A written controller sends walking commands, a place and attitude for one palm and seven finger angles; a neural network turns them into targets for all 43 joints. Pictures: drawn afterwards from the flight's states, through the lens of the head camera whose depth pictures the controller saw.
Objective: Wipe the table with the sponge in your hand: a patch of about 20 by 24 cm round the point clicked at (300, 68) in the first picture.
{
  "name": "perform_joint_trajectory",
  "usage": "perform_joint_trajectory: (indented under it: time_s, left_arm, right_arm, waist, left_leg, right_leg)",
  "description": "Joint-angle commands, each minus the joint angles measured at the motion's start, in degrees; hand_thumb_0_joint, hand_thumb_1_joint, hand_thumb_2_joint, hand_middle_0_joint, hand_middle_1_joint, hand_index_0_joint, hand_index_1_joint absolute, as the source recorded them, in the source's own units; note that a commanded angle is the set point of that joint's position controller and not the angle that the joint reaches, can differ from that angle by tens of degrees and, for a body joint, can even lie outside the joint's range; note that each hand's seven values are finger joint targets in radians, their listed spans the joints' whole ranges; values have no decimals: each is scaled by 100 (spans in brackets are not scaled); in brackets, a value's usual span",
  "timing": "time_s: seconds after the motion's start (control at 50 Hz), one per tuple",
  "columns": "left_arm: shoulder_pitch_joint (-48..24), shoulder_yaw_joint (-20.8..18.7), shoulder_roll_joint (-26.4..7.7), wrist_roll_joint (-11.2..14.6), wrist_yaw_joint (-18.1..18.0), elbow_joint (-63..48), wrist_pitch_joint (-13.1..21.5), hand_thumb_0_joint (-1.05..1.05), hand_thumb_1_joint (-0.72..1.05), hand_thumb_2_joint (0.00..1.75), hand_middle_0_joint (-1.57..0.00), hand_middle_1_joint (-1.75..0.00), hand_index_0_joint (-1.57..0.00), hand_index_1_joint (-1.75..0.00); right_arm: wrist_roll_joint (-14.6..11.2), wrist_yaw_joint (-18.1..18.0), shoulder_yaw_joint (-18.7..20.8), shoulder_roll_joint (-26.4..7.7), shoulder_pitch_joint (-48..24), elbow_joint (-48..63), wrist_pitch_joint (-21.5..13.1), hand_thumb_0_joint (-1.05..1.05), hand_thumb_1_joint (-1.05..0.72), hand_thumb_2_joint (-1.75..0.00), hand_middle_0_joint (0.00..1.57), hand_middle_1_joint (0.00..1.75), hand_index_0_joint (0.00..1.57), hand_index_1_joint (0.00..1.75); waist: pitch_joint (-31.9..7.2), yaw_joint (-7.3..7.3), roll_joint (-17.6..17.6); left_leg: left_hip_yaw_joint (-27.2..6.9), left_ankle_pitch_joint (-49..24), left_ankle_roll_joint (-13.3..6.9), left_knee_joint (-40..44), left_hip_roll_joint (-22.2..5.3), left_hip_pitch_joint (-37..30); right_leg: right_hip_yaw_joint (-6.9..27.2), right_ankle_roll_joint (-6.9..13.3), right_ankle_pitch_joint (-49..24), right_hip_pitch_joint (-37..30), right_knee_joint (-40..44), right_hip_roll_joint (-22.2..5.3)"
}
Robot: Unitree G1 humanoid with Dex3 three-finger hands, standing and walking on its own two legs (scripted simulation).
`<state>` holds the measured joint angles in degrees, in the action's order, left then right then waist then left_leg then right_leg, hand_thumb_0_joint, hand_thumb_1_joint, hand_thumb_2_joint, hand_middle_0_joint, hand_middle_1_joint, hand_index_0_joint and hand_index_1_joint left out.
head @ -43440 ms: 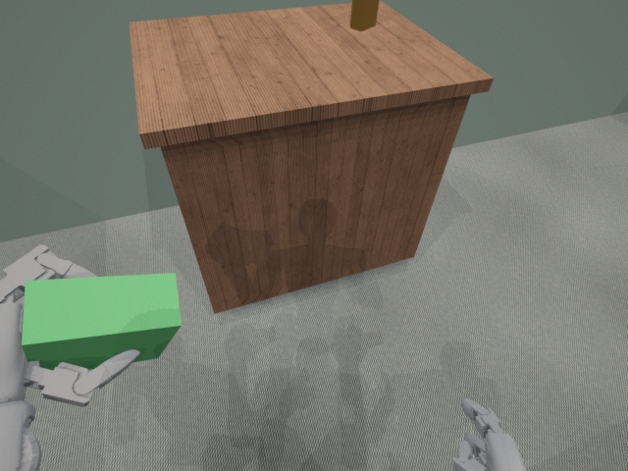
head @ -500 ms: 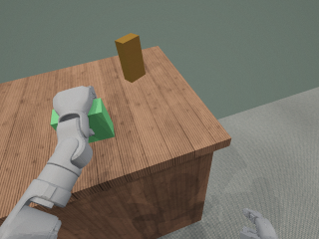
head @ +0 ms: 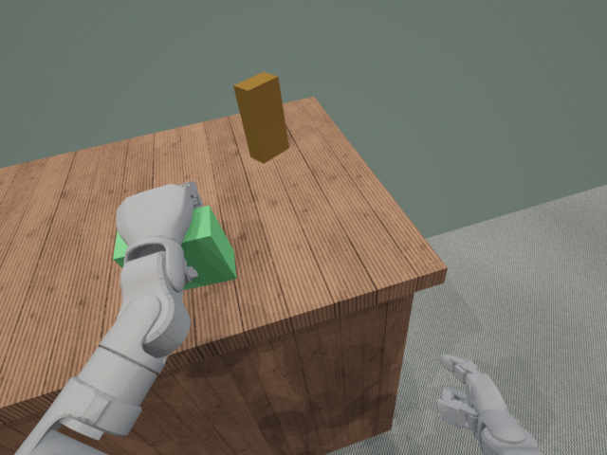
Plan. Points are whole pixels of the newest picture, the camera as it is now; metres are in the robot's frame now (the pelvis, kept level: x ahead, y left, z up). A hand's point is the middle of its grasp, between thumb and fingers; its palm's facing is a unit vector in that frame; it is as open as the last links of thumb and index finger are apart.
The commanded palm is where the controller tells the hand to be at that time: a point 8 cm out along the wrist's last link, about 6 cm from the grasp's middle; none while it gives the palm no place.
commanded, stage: slide back across to the middle lane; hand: left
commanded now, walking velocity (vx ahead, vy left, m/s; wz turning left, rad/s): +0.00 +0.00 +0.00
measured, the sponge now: (185, 261) +0.34 +0.22 +0.10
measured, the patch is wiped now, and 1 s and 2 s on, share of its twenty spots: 0.95 0.95 0.95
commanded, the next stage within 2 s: wipe forward along the middle lane in 0.54 s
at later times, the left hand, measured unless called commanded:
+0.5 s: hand (142, 250) +0.31 +0.25 +0.15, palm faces +0.06 -0.06 -1.00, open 9.6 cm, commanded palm +0.27 +0.26 +0.21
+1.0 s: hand (128, 246) +0.32 +0.27 +0.15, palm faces -0.04 -0.03 -1.00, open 9.6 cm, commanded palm +0.31 +0.29 +0.19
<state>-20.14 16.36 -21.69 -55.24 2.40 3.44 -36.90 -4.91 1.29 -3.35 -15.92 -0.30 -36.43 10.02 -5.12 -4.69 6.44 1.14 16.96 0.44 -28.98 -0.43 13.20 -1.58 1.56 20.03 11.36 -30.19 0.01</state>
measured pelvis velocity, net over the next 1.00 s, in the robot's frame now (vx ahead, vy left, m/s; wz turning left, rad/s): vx -0.02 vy -0.02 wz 0.02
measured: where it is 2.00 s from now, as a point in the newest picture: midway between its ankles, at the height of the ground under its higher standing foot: outside the picture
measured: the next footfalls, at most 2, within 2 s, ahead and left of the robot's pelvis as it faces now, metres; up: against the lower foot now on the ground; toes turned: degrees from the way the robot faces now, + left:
none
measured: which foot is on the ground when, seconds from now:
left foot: down 0.00-1.00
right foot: down 0.00-1.00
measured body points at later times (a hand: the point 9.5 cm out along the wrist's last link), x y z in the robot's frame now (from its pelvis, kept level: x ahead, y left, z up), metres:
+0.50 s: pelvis -0.01 -0.02 +0.00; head -0.02 -0.07 +0.45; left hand +0.31 +0.25 +0.21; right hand +0.22 -0.24 -0.10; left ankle -0.02 +0.13 -0.73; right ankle -0.05 -0.10 -0.73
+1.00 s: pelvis -0.02 -0.02 +0.00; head -0.03 -0.07 +0.45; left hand +0.32 +0.27 +0.20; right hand +0.17 -0.26 -0.11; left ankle -0.02 +0.13 -0.73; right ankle -0.05 -0.10 -0.73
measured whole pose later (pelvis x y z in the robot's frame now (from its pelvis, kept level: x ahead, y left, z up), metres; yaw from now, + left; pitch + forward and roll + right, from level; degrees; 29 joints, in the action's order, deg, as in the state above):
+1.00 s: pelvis -0.02 -0.02 +0.00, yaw +1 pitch +1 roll +1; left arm -26.5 4.0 -31.6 -53.0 9.1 22.3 -17.8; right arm -3.6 -4.1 -2.0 -17.2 5.9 -40.0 5.7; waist -2.4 -3.2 6.1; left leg -1.1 13.0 1.1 -26.0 -2.1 13.8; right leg -3.7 3.6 16.3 11.2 -26.6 1.9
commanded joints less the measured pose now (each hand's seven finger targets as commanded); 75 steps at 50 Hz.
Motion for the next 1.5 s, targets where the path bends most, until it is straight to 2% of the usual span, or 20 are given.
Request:
perform_joint_trajectory:
  time_s: [0.0,0.04,0.08,0.14,0.16,0.24,0.4,0.6,0.64,0.7,0.74,0.8,0.86,0.98,1.04,1.2,1.24,1.28,1.44,1.48]
  left_arm:
    - [-828,-560,-749,255,224,-672,-84,0,10,130,-120,-160,-120,-160]
    - [-781,-924,-1146,238,221,-833,-46,0,10,130,-120,-160,-120,-160]
    - [-919,-837,-1074,212,214,-864,-26,0,10,130,-120,-160,-120,-160]
    - [-758,-1251,-1518,186,213,-1026,36,0,10,130,-120,-160,-120,-160]
    - [-925,-1045,-1354,170,223,-1031,34,0,10,130,-120,-160,-120,-160]
    - [-810,-1507,-1847,182,249,-1097,108,0,10,130,-120,-160,-120,-160]
    - [-1261,-1631,-2254,85,422,-801,282,0,10,130,-120,-160,-120,-160]
    - [-982,-2134,-2652,226,553,-539,1239,0,10,130,-120,-160,-120,-160]
    - [-1169,-2112,-2613,242,515,-555,1361,0,10,130,-120,-160,-120,-160]
    - [-1535,-2027,-2627,188,427,140,1464,0,10,130,-120,-160,-120,-160]
    - [-1876,-2000,-2639,106,397,182,1557,0,10,130,-120,-160,-120,-160]
    - [-2142,-1697,-2422,18,405,810,1604,0,10,130,-120,-160,-120,-160]
    - [-2376,-1764,-2547,-85,417,1073,1755,0,10,130,-120,-160,-120,-160]
    - [-2557,-1792,-2635,-92,452,1908,2022,0,10,130,-120,-160,-120,-160]
    - [-2802,-1939,-2857,-183,438,2268,2220,0,10,130,-120,-160,-120,-160]
    - [-2982,-1913,-2926,-296,353,3133,2586,0,10,130,-120,-160,-120,-160]
    - [-3079,-1886,-2873,-304,346,3102,2696,0,10,130,-120,-160,-120,-160]
    - [-2925,-1920,-2905,-305,281,3455,2736,0,10,130,-120,-160,-120,-160]
    - [-3752,-1919,-3132,-400,137,3944,3017,0,10,130,-120,-160,-120,-160]
    - [-3691,-1839,-3054,-459,71,4198,3028,0,10,130,-120,-160,-120,-160]
  right_arm:
    - [-6,-74,181,-511,-1211,968,-290,0,-90,-90,20,30,20,30]
    - [27,-107,178,-530,-1259,990,-272,0,-90,-90,20,30,20,30]
    - [23,-142,171,-501,-1221,965,-272,0,-90,-90,20,30,20,30]
    - [53,-183,180,-534,-1265,987,-276,0,-90,-90,20,30,20,30]
    - [58,-195,161,-521,-1243,991,-284,0,-90,-90,20,30,20,30]
    - [75,-247,185,-562,-1245,978,-291,0,-90,-90,20,30,20,30]
    - [86,-361,221,-627,-1127,877,-406,0,-90,-90,20,30,20,30]
    - [151,-482,320,-678,-732,780,-616,0,-90,-90,20,30,20,30]
    - [140,-497,302,-661,-779,812,-656,0,-90,-90,20,30,20,30]
    - [147,-561,330,-721,-553,611,-697,0,-90,-90,20,30,20,30]
    - [138,-574,320,-704,-544,632,-740,0,-90,-90,20,30,20,30]
    - [129,-608,344,-743,-371,502,-731,0,-90,-90,20,30,20,30]
    - [134,-606,366,-755,-215,479,-737,0,-90,-90,20,30,20,30]
    - [113,-620,386,-815,36,386,-653,0,-90,-90,20,30,20,30]
    - [130,-627,405,-844,198,371,-647,0,-90,-90,20,30,20,30]
    - [110,-595,506,-945,654,266,-542,0,-90,-90,20,30,20,30]
    - [104,-572,516,-920,691,320,-523,0,-90,-90,20,30,20,30]
    - [96,-564,552,-968,810,250,-497,0,-90,-90,20,30,20,30]
    - [68,-574,577,-1000,1077,160,-475,0,-90,-90,20,30,20,30]
    - [61,-557,596,-1021,1177,115,-456,0,-90,-90,20,30,20,30]
  waist:
    - [-1032,-48,-1023]
    - [-1054,-118,-912]
    - [-1015,-71,-881]
    - [-1103,-153,-765]
    - [-1073,-100,-825]
    - [-1084,-159,-714]
    - [-1088,-131,-728]
    - [-970,-80,-753]
    - [-900,-49,-577]
    - [-729,54,-778]
    - [-778,73,-649]
    - [-660,167,-779]
    - [-913,174,-759]
    - [-588,274,-884]
    - [-597,280,-885]
    - [-673,367,-946]
    - [-760,351,-697]
    - [-675,370,-987]
    - [-720,478,-771]
    - [-683,530,-888]
  left_leg:
    - [97,-2303,-240,99,189,-451]
    - [77,-2323,-232,118,188,-448]
    - [85,-2303,-234,136,186,-467]
    - [61,-2319,-228,151,195,-496]
    - [100,-2304,-244,138,207,-477]
    - [64,-2283,-241,168,217,-475]
    - [55,-2026,-292,184,271,-455]
    - [35,-1822,-339,187,298,-463]
    - [16,-1778,-327,237,302,-487]
    - [49,-1546,-323,292,296,-408]
    - [25,-1527,-317,335,309,-450]
    - [62,-1366,-326,361,308,-387]
    - [38,-1477,-329,354,319,-386]
    - [55,-1207,-326,411,275,-174]
    - [24,-1155,-331,423,277,-86]
    - [64,-1030,-346,348,261,162]
    - [18,-1111,-340,380,273,184]
    - [73,-991,-363,334,254,256]
    - [26,-814,-362,407,234,430]
    - [75,-777,-372,352,224,440]
  right_leg:
    - [38,122,-3184,-569,164,156]
    - [123,139,-3195,-629,190,164]
    - [86,139,-3068,-585,202,157]
    - [201,156,-3069,-672,247,168]
    - [163,137,-3087,-664,232,148]
    - [258,148,-3042,-709,298,158]
    - [245,104,-2696,-651,392,134]
    - [263,56,-2615,-609,568,115]
    - [306,84,-2491,-519,648,130]
    - [239,55,-2189,-376,758,121]
    - [274,89,-2118,-349,821,130]
    - [211,60,-1949,-241,890,108]
    - [207,86,-2145,-386,841,102]
    - [178,54,-1831,-179,933,113]
    - [229,74,-1784,-130,976,121]
    - [220,58,-1711,-38,919,127]
    - [209,107,-1780,-49,905,136]
    - [216,61,-1662,15,904,143]
    - [230,101,-1353,226,938,152]
    - [211,73,-1314,307,924,165]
